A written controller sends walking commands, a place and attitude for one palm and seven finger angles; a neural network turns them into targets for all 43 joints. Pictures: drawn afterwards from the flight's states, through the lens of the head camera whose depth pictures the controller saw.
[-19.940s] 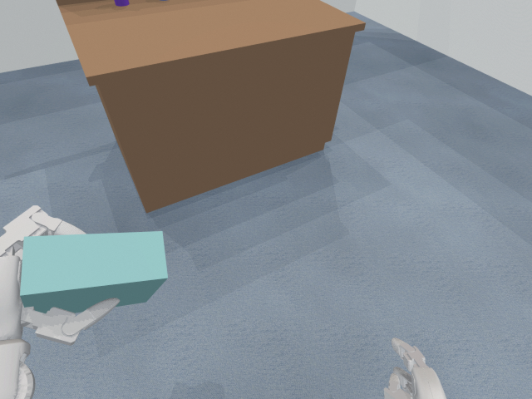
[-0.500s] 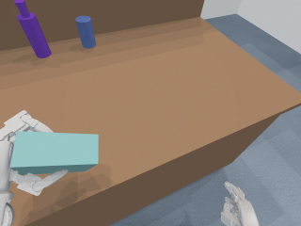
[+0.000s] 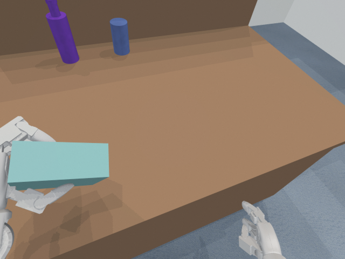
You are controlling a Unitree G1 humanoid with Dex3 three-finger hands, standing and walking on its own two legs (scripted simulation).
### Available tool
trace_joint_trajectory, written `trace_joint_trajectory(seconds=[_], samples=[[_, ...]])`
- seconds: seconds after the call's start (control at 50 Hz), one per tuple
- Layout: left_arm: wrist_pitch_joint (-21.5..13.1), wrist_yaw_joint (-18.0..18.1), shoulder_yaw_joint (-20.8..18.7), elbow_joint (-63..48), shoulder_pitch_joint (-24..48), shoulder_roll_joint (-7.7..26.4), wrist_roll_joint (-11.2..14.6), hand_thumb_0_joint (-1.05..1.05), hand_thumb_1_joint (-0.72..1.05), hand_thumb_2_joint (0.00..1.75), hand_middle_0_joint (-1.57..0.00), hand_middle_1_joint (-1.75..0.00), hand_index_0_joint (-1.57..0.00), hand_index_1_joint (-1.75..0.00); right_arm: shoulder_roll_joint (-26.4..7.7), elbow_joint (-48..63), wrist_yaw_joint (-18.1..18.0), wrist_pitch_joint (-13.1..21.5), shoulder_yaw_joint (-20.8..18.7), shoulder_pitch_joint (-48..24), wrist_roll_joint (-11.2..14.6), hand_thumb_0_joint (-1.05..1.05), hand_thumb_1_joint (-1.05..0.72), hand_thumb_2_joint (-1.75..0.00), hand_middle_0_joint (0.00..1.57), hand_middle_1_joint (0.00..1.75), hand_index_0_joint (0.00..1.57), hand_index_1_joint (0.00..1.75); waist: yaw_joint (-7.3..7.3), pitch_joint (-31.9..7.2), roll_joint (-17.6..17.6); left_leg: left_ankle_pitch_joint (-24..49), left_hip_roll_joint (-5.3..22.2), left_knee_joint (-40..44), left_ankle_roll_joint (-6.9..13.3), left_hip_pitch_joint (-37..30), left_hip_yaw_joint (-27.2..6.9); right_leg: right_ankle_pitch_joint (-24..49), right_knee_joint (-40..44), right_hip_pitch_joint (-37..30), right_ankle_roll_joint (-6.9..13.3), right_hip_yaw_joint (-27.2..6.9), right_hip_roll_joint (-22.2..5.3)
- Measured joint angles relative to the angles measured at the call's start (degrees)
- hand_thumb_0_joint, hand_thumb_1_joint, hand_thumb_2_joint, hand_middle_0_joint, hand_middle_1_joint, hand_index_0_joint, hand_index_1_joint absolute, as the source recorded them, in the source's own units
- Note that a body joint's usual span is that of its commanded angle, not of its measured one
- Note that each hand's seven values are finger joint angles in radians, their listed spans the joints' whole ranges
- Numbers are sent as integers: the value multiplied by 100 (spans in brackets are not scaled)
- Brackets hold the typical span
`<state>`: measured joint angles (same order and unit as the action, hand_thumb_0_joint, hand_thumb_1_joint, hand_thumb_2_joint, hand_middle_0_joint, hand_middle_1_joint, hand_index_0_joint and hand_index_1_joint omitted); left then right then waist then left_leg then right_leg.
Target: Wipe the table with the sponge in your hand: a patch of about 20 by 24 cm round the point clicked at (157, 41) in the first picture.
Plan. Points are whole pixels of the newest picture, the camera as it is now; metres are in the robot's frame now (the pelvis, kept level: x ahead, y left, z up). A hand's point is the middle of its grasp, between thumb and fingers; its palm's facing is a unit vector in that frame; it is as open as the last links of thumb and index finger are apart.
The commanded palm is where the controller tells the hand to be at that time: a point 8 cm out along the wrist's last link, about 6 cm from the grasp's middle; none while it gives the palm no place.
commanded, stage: come to a stop and stand still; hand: left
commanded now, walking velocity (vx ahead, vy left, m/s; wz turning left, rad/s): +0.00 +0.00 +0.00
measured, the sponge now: (74, 166) +0.24 +0.21 +0.13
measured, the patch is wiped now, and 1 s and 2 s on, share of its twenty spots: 0.00 0.00 0.00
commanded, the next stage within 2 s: look again from close up in 0.04 s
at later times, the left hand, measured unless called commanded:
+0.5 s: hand (46, 170) +0.22 +0.24 +0.15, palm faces +0.35 -0.85 -0.40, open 10.0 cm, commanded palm +0.16 +0.27 +0.17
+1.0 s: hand (39, 172) +0.22 +0.25 +0.15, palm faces +0.35 -0.84 -0.41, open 10.0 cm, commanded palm +0.16 +0.27 +0.17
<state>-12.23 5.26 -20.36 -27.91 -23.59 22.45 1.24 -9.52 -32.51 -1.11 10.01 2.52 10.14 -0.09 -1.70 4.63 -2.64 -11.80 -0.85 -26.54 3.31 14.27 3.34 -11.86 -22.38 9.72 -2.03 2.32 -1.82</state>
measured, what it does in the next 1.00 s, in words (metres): stands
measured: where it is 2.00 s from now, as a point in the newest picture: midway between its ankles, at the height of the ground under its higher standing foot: outside the picture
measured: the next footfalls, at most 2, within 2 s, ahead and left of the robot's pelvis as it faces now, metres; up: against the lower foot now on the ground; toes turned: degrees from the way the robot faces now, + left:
none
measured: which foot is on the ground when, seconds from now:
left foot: down 0.00-1.00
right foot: down 0.00-1.00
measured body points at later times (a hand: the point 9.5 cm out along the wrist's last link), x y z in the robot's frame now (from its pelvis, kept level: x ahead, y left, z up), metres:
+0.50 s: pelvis +0.00 -0.01 +0.00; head +0.02 +0.01 +0.45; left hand +0.19 +0.28 +0.18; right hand +0.18 -0.23 -0.07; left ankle +0.03 +0.07 -0.74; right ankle +0.00 -0.15 -0.74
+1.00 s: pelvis +0.00 -0.01 +0.00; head +0.03 +0.02 +0.45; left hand +0.19 +0.29 +0.17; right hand +0.17 -0.23 -0.07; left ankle +0.03 +0.07 -0.74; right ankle +0.00 -0.15 -0.74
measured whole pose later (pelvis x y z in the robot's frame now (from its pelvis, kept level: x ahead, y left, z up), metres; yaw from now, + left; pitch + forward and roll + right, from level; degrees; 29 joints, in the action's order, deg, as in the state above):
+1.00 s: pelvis +0.00 -0.01 +0.00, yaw +0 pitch -1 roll -1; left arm -14.7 4.4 -21.1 -24.7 -24.1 23.6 2.0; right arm -10.6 -33.9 -2.0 10.2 1.3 12.9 0.5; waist -2.2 4.7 -2.7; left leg -12.1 -0.8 -27.5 3.0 15.1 3.1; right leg -13.0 -24.7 11.1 -1.6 2.5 -1.8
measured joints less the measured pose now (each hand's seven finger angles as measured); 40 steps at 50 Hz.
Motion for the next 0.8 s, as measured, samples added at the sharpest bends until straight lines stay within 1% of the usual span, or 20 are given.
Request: trace_joint_trajectory(seconds=[0.1,0.22,0.42,0.6,0.62,0.64,0.66,0.68,0.7,0.74,0.8], samples=[[-18,18,-64,-52,-84,18,27,0,-48,102,-75,-136,-74,-136,-91,-7,-18,-65,-57,50,17,1,-90,-90,20,30,20,30,20,-11,24,-6,9,8,-3,-5,-14,21,65,-35,-4,14,11],[22,23,10,1,-156,-58,27,0,-48,102,-75,-136,-74,-136,-164,-63,-55,-136,-108,127,36,1,-90,-90,20,30,20,30,37,-33,62,-1,21,28,-14,-25,-25,28,94,-61,7,24,25],[40,27,44,30,-239,-45,45,0,-48,102,-74,-136,-74,-136,-167,-106,-100,-169,-119,191,52,1,-90,-90,20,30,20,30,77,-88,139,14,63,38,-59,-36,-54,36,110,-79,53,49,71],[118,27,77,143,-245,-114,58,0,-48,102,-74,-136,-74,-136,-169,-129,-119,-194,-112,166,60,1,-90,-90,20,30,20,30,57,-134,181,33,112,64,-95,-37,-58,70,160,-84,92,48,121],[129,-116,22,204,37,63,-159,0,-48,102,-75,-136,-74,-136,-173,-79,-127,-144,-161,234,-16,1,-90,-90,20,30,20,30,-51,-110,189,15,145,-22,-104,51,-81,75,148,-40,98,70,153],[-25,-228,-90,436,446,323,-256,0,-48,102,-75,-136,-74,-136,-163,-124,-129,-88,-173,248,-55,1,-90,-90,20,30,20,30,-147,-88,144,11,154,-81,-114,141,-100,66,76,53,115,89,161],[-166,-256,-212,714,790,488,-228,0,-48,102,-75,-136,-74,-136,-157,-181,-100,-74,-161,215,-63,1,-90,-90,20,30,20,30,-212,-64,97,26,157,-91,-121,181,-91,55,10,127,133,79,160],[-214,-222,-334,922,993,525,-133,0,-48,102,-75,-136,-74,-136,-169,-212,-44,-66,-148,159,-44,1,-90,-90,20,30,20,30,-232,-39,82,39,164,-87,-121,184,-51,53,-36,170,142,39,163],[-185,-165,-437,1006,1064,468,-46,0,-48,102,-75,-136,-74,-136,-188,-203,18,-56,-149,110,-25,1,-90,-90,20,30,20,30,-200,-14,93,44,160,-80,-116,166,-9,48,-77,189,139,-3,155],[-118,-59,-501,868,906,249,66,0,-48,102,-75,-136,-74,-136,-228,-123,115,-4,-179,63,0,1,-90,-90,20,30,20,30,-82,12,137,38,126,-73,-88,126,59,15,-166,212,107,-70,114],[-180,-37,-235,397,281,-30,120,0,-48,102,-75,-136,-74,-136,-253,-34,157,62,-209,82,38,1,-90,-90,20,30,20,30,65,-29,172,5,68,-75,-37,95,123,-49,-259,235,47,-132,52]])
